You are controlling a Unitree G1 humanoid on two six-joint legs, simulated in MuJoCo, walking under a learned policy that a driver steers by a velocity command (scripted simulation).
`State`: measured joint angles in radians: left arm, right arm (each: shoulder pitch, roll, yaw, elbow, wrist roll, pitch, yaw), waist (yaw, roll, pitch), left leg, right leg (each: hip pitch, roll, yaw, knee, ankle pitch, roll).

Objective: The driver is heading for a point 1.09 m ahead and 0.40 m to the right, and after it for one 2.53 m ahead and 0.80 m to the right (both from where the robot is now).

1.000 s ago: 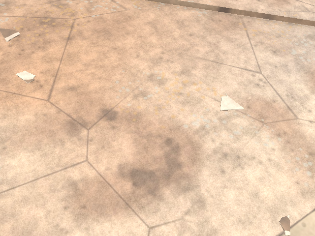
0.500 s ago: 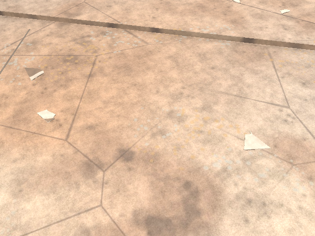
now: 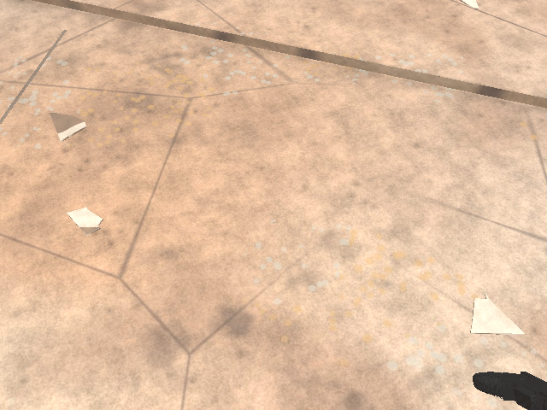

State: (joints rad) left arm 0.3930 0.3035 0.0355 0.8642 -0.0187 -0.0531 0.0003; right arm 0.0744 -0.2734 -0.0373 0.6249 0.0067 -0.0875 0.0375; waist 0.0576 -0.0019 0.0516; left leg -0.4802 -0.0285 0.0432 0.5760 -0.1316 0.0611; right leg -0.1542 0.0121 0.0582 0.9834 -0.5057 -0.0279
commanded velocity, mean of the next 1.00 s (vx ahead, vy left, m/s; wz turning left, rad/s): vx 0.50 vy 0.00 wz -0.39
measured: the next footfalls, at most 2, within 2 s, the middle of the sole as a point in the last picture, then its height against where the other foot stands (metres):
right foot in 0.48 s outside the picture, level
left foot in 0.96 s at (318, 292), level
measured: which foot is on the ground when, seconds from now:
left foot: down 0.00-0.48, up 0.50-0.94, down 0.96-1.00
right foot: up 0.00-0.46, down 0.48-0.98, up 1.00-1.00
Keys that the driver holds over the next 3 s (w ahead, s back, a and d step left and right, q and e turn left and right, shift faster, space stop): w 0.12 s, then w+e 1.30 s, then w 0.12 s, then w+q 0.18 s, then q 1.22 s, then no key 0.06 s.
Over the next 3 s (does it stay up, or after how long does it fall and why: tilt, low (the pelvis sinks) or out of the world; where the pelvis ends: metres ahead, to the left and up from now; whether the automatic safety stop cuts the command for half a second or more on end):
stays up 1.03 -0.48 0.02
